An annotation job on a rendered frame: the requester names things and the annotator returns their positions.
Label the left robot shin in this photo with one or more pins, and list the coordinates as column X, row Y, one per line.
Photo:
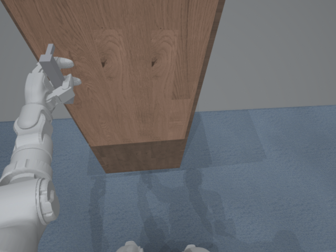
column 130, row 243

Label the handle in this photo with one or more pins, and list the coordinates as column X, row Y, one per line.
column 52, row 70

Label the robot left hand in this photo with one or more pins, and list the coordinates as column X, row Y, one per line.
column 39, row 90

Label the robot left upper arm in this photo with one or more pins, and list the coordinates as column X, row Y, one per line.
column 26, row 208

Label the right robot shin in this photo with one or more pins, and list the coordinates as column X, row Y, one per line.
column 189, row 246

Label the robot left forearm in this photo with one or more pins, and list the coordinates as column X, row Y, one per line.
column 33, row 150

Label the robot shin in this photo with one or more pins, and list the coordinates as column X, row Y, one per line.
column 130, row 243
column 189, row 246

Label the cupboard door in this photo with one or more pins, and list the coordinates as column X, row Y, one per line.
column 139, row 61

